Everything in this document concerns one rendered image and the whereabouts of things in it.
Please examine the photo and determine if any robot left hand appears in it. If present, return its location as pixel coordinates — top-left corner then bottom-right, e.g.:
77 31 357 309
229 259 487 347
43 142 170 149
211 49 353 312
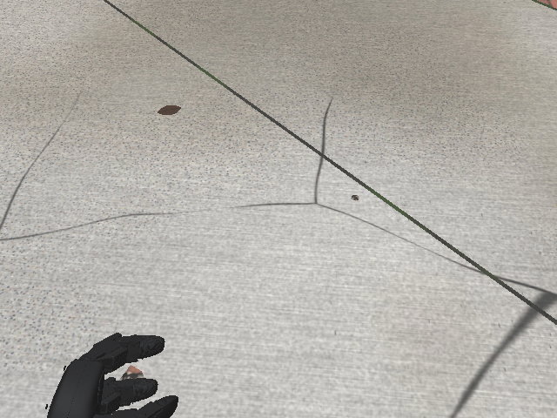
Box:
45 333 178 418

